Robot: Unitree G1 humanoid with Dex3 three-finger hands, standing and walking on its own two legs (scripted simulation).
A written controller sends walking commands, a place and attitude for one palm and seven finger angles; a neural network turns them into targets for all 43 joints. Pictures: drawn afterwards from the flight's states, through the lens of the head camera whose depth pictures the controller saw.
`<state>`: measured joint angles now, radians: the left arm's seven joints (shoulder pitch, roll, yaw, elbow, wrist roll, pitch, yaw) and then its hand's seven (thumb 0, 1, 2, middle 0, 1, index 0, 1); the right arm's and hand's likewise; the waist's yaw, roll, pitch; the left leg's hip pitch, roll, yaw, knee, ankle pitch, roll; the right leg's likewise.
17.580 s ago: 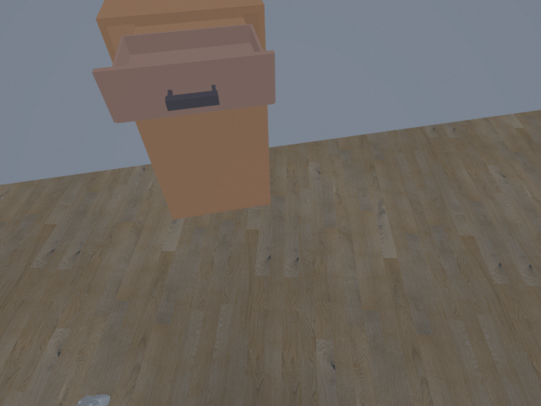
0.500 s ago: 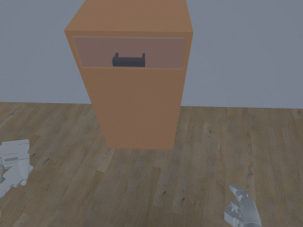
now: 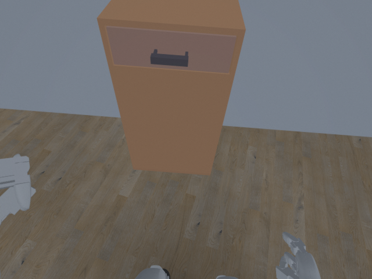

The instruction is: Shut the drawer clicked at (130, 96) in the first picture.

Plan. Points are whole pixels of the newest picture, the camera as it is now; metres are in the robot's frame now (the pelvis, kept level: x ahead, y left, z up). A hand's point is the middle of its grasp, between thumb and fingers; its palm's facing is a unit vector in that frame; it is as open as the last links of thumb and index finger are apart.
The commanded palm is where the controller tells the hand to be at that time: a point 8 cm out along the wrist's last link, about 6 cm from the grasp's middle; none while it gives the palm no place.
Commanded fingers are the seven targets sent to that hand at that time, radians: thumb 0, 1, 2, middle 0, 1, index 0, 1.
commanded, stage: step back with the hand held close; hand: left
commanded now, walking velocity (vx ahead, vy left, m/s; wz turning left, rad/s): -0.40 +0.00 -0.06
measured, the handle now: (170, 56) +0.79 +0.09 +0.06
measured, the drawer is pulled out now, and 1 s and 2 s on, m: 0.00 0.00 0.00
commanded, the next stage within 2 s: stop stepping back and stand still in 0.28 s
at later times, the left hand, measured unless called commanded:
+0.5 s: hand out of the picture +0.10 +0.22 +0.19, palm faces +0.19 -0.86 -0.46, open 3.3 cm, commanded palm +0.04 +0.28 +0.19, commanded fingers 0.00 0.90 0.90 -1.40 -1.60 -1.40 -1.60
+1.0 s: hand out of the picture -0.01 +0.21 +0.19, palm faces +0.30 -0.81 -0.51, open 3.3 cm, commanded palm -0.06 +0.27 +0.19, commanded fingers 0.00 0.90 0.90 -1.40 -1.60 -1.40 -1.60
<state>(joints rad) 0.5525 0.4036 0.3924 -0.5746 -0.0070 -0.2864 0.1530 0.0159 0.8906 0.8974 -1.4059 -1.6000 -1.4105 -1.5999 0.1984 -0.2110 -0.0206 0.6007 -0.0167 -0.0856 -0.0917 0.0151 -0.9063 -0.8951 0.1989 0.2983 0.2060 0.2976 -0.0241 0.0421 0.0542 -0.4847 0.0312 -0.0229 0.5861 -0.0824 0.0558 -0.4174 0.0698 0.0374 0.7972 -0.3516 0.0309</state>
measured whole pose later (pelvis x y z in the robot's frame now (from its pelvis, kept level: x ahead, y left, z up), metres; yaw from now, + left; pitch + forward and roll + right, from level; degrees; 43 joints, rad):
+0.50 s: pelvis -0.12 +0.01 +0.02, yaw -7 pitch -1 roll -3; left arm 0.66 0.45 0.39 -0.67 -0.05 -0.22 0.13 0.02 0.89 0.90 -1.40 -1.60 -1.41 -1.60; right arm 0.16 -0.17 0.02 0.56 -0.02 -0.12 -0.03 0.01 -0.91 -0.89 0.20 0.30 0.21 0.30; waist -0.01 -0.02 0.05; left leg -0.35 0.04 0.08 0.39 -0.05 0.06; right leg -0.38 0.06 -0.02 0.85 -0.48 0.02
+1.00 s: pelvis -0.21 +0.00 +0.01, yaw -4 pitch -2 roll +1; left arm 0.65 0.44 0.39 -0.58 0.00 -0.22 0.16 0.02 0.89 0.90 -1.40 -1.60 -1.41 -1.60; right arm 0.33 -0.16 0.02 0.63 -0.02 -0.12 -0.06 0.01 -0.91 -0.90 0.20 0.30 0.21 0.30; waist -0.06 -0.03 -0.03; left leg -0.31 0.06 0.03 0.61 -0.33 0.00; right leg -0.31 0.00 -0.09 0.67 -0.48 -0.03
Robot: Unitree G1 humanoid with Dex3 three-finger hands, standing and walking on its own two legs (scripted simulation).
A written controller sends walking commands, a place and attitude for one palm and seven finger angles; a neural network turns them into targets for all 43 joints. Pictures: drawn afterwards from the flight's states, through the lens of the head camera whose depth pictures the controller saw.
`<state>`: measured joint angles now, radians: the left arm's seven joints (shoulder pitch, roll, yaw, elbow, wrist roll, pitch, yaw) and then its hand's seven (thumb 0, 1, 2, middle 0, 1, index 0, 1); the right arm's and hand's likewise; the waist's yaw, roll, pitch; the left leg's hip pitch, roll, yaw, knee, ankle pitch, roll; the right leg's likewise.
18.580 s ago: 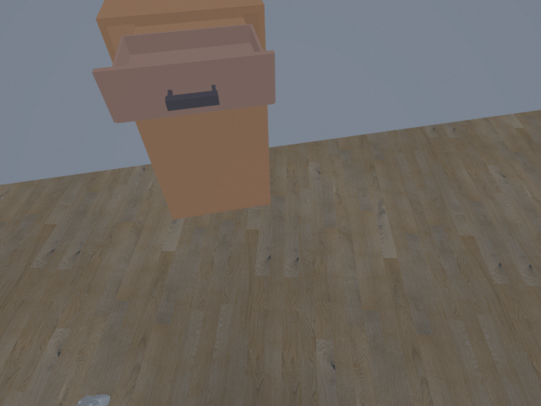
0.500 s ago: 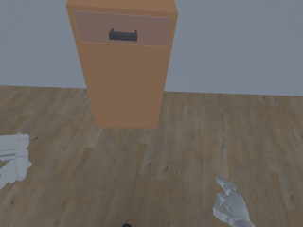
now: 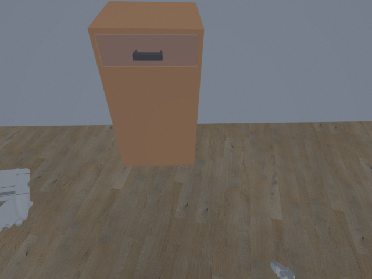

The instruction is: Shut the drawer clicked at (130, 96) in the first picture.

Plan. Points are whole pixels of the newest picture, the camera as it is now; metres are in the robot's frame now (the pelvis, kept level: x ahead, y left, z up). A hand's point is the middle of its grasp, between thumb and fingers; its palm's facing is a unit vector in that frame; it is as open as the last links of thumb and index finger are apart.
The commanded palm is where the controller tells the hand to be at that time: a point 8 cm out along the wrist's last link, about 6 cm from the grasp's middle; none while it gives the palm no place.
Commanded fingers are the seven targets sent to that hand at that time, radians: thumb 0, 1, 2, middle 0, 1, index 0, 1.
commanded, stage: stop stepping back and stand still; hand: left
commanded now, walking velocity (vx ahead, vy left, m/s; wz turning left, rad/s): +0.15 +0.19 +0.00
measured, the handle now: (148, 54) +1.00 +0.16 +0.06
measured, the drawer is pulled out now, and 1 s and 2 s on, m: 0.00 0.00 0.00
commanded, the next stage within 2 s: let the arm hang, fingers relaxed in 1.14 s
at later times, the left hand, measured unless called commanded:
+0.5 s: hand (14, 201) +0.20 +0.26 +0.18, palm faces +0.41 -0.78 -0.48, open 3.3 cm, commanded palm +0.14 +0.29 +0.19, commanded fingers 0.00 0.90 0.90 -1.40 -1.60 -1.40 -1.60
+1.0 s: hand (5, 200) +0.21 +0.28 +0.17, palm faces +0.36 -0.81 -0.47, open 3.3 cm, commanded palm +0.15 +0.32 +0.19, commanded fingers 0.00 0.90 0.90 -1.40 -1.60 -1.40 -1.60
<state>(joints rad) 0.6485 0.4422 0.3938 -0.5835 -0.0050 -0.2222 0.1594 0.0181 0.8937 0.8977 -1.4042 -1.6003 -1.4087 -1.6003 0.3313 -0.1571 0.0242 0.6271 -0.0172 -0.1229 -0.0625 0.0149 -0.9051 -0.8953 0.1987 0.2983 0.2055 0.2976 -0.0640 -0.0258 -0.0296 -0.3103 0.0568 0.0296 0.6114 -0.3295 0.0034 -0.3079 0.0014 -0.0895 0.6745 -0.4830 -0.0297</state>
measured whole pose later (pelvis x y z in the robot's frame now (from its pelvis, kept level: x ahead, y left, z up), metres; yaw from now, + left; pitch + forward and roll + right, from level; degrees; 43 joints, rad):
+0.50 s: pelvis +0.01 +0.01 +0.01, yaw +1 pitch -1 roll +0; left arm 0.60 0.38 0.38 -0.54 -0.02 -0.24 0.15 0.02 0.89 0.90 -1.40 -1.60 -1.41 -1.60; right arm 0.19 -0.22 0.00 0.60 0.00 -0.13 -0.07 0.01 -0.91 -0.90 0.20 0.30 0.20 0.30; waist 0.01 0.00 0.03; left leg -0.24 0.04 0.08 0.53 -0.27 0.00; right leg -0.27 -0.01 -0.10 0.53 -0.26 -0.04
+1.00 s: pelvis +0.02 +0.04 +0.01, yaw +0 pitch +0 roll -1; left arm 0.64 0.37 0.35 -0.56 -0.03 -0.21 0.15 0.02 0.89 0.90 -1.40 -1.60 -1.41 -1.60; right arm 0.20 -0.20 0.01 0.59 0.00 -0.08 -0.07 0.01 -0.91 -0.90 0.20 0.30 0.21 0.30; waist 0.00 0.00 0.05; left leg -0.21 0.02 0.10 0.47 -0.26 0.03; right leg -0.23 -0.02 -0.08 0.45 -0.21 0.00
